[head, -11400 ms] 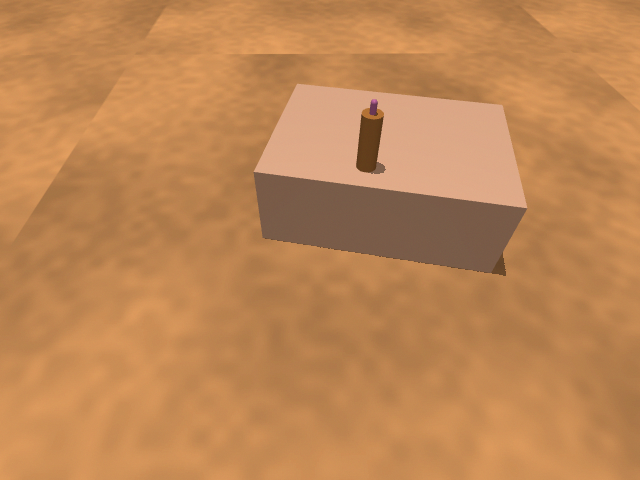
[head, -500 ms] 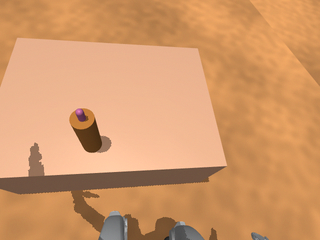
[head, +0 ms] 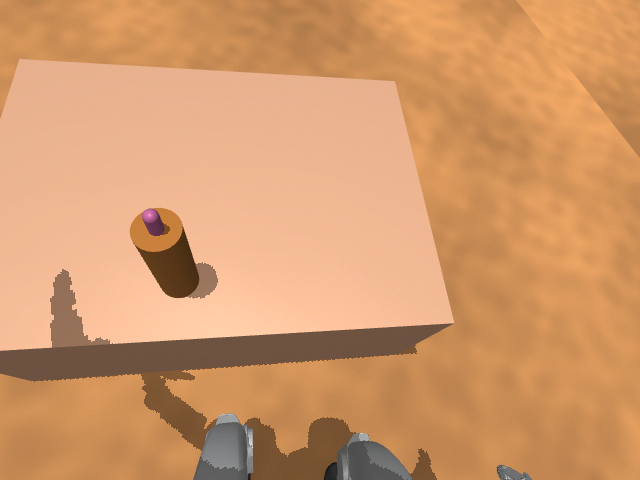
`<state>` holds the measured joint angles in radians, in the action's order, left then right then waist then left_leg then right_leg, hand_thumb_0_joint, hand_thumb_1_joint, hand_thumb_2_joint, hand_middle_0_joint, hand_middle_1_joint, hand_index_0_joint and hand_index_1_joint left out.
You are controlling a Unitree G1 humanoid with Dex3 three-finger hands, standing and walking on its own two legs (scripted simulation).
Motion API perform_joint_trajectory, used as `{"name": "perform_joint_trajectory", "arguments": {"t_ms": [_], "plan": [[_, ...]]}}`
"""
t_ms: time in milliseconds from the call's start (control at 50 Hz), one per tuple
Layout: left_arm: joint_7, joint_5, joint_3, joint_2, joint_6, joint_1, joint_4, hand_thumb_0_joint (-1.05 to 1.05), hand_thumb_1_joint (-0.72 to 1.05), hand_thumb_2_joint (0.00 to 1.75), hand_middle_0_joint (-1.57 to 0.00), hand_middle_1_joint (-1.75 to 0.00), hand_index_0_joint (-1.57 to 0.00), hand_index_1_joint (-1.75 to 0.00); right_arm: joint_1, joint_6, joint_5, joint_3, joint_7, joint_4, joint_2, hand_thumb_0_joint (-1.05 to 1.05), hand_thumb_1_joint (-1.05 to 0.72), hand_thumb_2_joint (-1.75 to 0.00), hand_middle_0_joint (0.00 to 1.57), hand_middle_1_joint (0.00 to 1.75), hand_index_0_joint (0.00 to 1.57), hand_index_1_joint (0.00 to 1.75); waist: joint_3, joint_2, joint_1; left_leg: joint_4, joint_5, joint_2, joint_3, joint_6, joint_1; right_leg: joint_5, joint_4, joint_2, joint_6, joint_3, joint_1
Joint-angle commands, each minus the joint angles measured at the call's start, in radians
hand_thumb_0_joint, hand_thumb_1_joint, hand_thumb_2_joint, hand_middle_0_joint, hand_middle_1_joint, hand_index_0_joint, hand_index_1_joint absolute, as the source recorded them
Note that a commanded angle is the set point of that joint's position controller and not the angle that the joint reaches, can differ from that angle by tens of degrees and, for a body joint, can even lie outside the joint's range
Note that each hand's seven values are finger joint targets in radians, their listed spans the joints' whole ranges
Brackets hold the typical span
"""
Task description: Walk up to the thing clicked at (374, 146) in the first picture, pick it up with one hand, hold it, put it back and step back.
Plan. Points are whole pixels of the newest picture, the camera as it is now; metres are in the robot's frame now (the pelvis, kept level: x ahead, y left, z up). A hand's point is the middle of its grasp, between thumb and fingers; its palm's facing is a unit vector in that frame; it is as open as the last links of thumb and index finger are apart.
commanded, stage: go down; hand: left
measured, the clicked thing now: (167, 252) +0.48 +0.23 -0.20
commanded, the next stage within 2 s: none
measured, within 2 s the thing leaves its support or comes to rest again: neither
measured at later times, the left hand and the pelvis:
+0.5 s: hand out of the picture +0.38 +0.43 +0.06, palm faces +0.32 -0.95 -0.04, open 17.5 cm; pelvis +0.00 +0.00 -0.01, yaw +0 degrees
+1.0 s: hand out of the picture +0.39 +0.43 +0.06, palm faces +0.33 -0.95 -0.02, open 17.4 cm; pelvis +0.00 +0.00 -0.01, yaw +0 degrees
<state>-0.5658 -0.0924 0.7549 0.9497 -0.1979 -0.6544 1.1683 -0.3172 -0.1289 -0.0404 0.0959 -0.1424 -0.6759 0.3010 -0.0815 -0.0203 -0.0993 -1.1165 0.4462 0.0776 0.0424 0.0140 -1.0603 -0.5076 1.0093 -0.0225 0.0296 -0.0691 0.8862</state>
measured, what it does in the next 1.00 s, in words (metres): stands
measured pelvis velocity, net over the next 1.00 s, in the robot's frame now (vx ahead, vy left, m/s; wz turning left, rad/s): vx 0.00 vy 0.00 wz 0.00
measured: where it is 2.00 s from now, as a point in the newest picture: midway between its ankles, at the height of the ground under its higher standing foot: outside the picture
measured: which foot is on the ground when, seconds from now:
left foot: down 0.00-1.00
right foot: down 0.00-1.00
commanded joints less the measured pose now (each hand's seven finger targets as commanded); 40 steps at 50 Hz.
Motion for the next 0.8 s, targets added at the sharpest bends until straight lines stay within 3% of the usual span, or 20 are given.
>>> {"name": "perform_joint_trajectory", "arguments": {"t_ms": [0,60,100,180,200,240,280,340,360,380,440,460,520,580,620,660,680,720,760,780], "plan": [[0.004,-0.036,0.070,0.449,-0.058,-0.241,-0.228,0.00,-0.52,0.05,-0.06,-0.03,-0.04,-0.05,-0.143,-0.026,-0.001,-0.090,-0.025,0.053,0.228,0.00,-0.90,-0.90,0.20,0.30,0.20,0.30,-0.486,0.285,0.045,0.119,-0.478,-0.014,0.054,-0.011,0.610,0.287,-0.100,-0.019,-0.054,-0.007,0.016],[0.001,-0.037,0.043,0.388,-0.054,-0.186,-0.174,0.00,-0.53,0.05,-0.07,-0.04,-0.05,-0.06,-0.154,-0.020,-0.001,-0.092,-0.022,0.032,0.220,0.00,-0.90,-0.90,0.20,0.30,0.20,0.30,-0.440,0.257,0.039,0.117,-0.472,-0.016,0.051,-0.008,0.569,0.294,-0.098,-0.019,-0.053,-0.009,0.019],[0.001,-0.042,0.063,0.416,-0.065,-0.205,-0.199,0.00,-0.54,0.05,-0.07,-0.04,-0.05,-0.06,-0.138,-0.022,0.000,-0.091,-0.024,0.046,0.221,0.00,-0.90,-0.90,0.20,0.30,0.20,0.30,-0.432,0.236,0.040,0.113,-0.431,-0.020,0.042,0.000,0.541,0.287,-0.104,-0.017,-0.051,-0.003,0.002],[-0.007,-0.053,0.054,0.396,-0.083,-0.212,-0.197,0.00,-0.56,0.04,-0.07,-0.05,-0.05,-0.06,-0.143,-0.020,0.001,-0.092,-0.021,0.025,0.218,0.00,-0.90,-0.90,0.20,0.30,0.20,0.30,-0.423,0.244,0.034,0.119,-0.398,-0.019,0.044,-0.001,0.537,0.263,-0.097,-0.017,-0.052,-0.003,0.022],[-0.004,-0.051,0.068,0.422,-0.090,-0.218,-0.221,0.00,-0.52,0.04,-0.07,-0.04,-0.05,-0.06,-0.130,-0.022,0.001,-0.092,-0.021,0.039,0.219,0.00,-0.90,-0.90,0.20,0.30,0.20,0.30,-0.427,0.251,0.041,0.117,-0.392,-0.023,0.041,0.000,0.526,0.264,-0.098,-0.012,-0.052,0.002,0.007],[-0.011,-0.058,0.063,0.398,-0.095,-0.209,-0.196,0.00,-0.54,0.03,-0.07,-0.04,-0.06,-0.06,-0.130,-0.022,0.001,-0.093,-0.022,0.028,0.221,0.00,-0.90,-0.90,0.20,0.30,0.20,0.30,-0.441,0.256,0.036,0.117,-0.412,-0.015,0.051,-0.005,0.557,0.261,-0.086,-0.016,-0.053,-0.005,0.035],[-0.015,-0.058,0.065,0.417,-0.101,-0.251,-0.223,0.00,-0.53,0.04,-0.07,-0.03,-0.05,-0.05,-0.134,-0.021,-0.002,-0.092,-0.021,0.023,0.223,0.00,-0.90,-0.90,0.20,0.30,0.20,0.30,-0.450,0.279,0.030,0.105,-0.432,-0.017,0.051,-0.005,0.565,0.271,-0.084,-0.014,-0.054,0.000,0.040],[-0.023,-0.058,0.055,0.395,-0.102,-0.237,-0.191,0.00,-0.53,0.04,-0.07,-0.04,-0.05,-0.05,-0.130,-0.021,-0.004,-0.091,-0.024,0.018,0.220,0.00,-0.90,-0.90,0.20,0.30,0.20,0.30,-0.429,0.266,0.027,0.106,-0.388,-0.017,0.052,-0.005,0.540,0.248,-0.084,-0.015,-0.053,-0.001,0.056],[-0.016,-0.057,0.082,0.446,-0.107,-0.265,-0.246,0.00,-0.55,0.03,-0.07,-0.04,-0.05,-0.05,-0.120,-0.023,-0.003,-0.092,-0.024,0.036,0.226,0.00,-0.90,-0.90,0.20,0.30,0.20,0.30,-0.454,0.267,0.034,0.108,-0.379,-0.021,0.049,-0.001,0.540,0.248,-0.087,-0.012,-0.054,0.002,0.035],[-0.019,-0.055,0.066,0.424,-0.107,-0.259,-0.216,0.00,-0.54,0.03,-0.07,-0.03,-0.05,-0.05,-0.119,-0.022,-0.003,-0.090,-0.025,0.030,0.220,0.00,-0.90,-0.90,0.20,0.30,0.20,0.30,-0.433,0.284,0.027,0.111,-0.330,-0.022,0.044,-0.003,0.523,0.225,-0.084,-0.012,-0.055,0.005,0.038],[-0.025,-0.063,0.044,0.397,-0.102,-0.262,-0.217,0.00,-0.52,0.03,-0.07,-0.03,-0.05,-0.04,-0.133,-0.022,-0.002,-0.089,-0.025,0.017,0.222,0.00,-0.90,-0.90,0.20,0.30,0.20,0.30,-0.445,0.292,0.026,0.112,-0.350,-0.020,0.048,-0.005,0.545,0.230,-0.082,-0.014,-0.056,0.001,0.050],[-0.023,-0.063,0.074,0.431,-0.103,-0.266,-0.235,0.00,-0.52,0.03,-0.07,-0.03,-0.05,-0.04,-0.117,-0.022,-0.002,-0.089,-0.027,0.036,0.226,0.00,-0.90,-0.90,0.20,0.30,0.20,0.30,-0.468,0.288,0.035,0.106,-0.369,-0.017,0.055,-0.006,0.557,0.232,-0.078,-0.016,-0.055,-0.003,0.060],[-0.027,-0.065,0.046,0.382,-0.098,-0.214,-0.159,0.00,-0.53,0.04,-0.07,-0.04,-0.05,-0.05,-0.135,-0.017,-0.003,-0.082,-0.025,0.013,0.215,0.00,-0.90,-0.90,0.20,0.30,0.20,0.30,-0.426,0.245,0.027,0.094,-0.359,-0.021,0.051,-0.001,0.495,0.244,-0.075,-0.017,-0.054,-0.005,0.050],[-0.020,-0.068,0.109,0.472,-0.119,-0.251,-0.251,0.00,-0.51,0.03,-0.06,-0.03,-0.05,-0.04,-0.102,-0.020,-0.001,-0.085,-0.023,0.051,0.227,0.00,-0.90,-0.90,0.20,0.30,0.20,0.30,-0.468,0.310,0.057,0.106,-0.366,-0.017,0.060,-0.011,0.537,0.217,-0.060,-0.014,-0.058,-0.008,0.065],[-0.023,-0.072,0.103,0.450,-0.112,-0.239,-0.234,0.00,-0.52,0.03,-0.06,-0.03,-0.05,-0.04,-0.107,-0.021,0.000,-0.083,-0.024,0.052,0.225,0.00,-0.90,-0.90,0.20,0.30,0.20,0.30,-0.482,0.287,0.046,0.102,-0.384,-0.015,0.061,-0.009,0.563,0.231,-0.066,-0.017,-0.056,-0.009,0.062],[-0.031,-0.079,0.067,0.396,-0.107,-0.257,-0.218,0.00,-0.51,0.04,-0.06,-0.04,-0.05,-0.05,-0.120,-0.021,0.000,-0.082,-0.026,0.033,0.219,0.00,-0.90,-0.90,0.20,0.30,0.20,0.30,-0.447,0.271,0.023,0.095,-0.374,-0.016,0.058,-0.005,0.535,0.234,-0.070,-0.018,-0.054,-0.004,0.073],[-0.030,-0.081,0.071,0.387,-0.105,-0.227,-0.203,0.00,-0.52,0.04,-0.06,-0.04,-0.05,-0.05,-0.111,-0.022,0.002,-0.085,-0.027,0.041,0.221,0.00,-0.90,-0.90,0.20,0.30,0.20,0.30,-0.437,0.258,0.027,0.098,-0.361,-0.016,0.061,-0.006,0.526,0.227,-0.067,-0.020,-0.054,-0.007,0.077],[-0.027,-0.078,0.084,0.414,-0.111,-0.227,-0.208,0.00,-0.53,0.03,-0.06,-0.04,-0.05,-0.05,-0.102,-0.024,0.002,-0.083,-0.029,0.048,0.220,0.00,-0.90,-0.90,0.20,0.30,0.20,0.30,-0.435,0.263,0.035,0.094,-0.317,-0.023,0.051,-0.002,0.487,0.212,-0.068,-0.016,-0.054,0.001,0.059],[-0.026,-0.082,0.097,0.438,-0.118,-0.249,-0.260,0.00,-0.53,0.02,-0.07,-0.03,-0.06,-0.04,-0.105,-0.026,0.002,-0.087,-0.027,0.049,0.225,0.00,-0.90,-0.90,0.20,0.30,0.20,0.30,-0.471,0.281,0.047,0.099,-0.336,-0.018,0.058,-0.007,0.520,0.211,-0.057,-0.016,-0.056,-0.003,0.064],[-0.029,-0.086,0.089,0.418,-0.116,-0.255,-0.252,0.00,-0.52,0.03,-0.06,-0.03,-0.05,-0.04,-0.105,-0.025,0.003,-0.085,-0.028,0.051,0.223,0.00,-0.90,-0.90,0.20,0.30,0.20,0.30,-0.480,0.290,0.037,0.099,-0.351,-0.013,0.062,-0.009,0.551,0.211,-0.056,-0.017,-0.056,-0.006,0.082]]}}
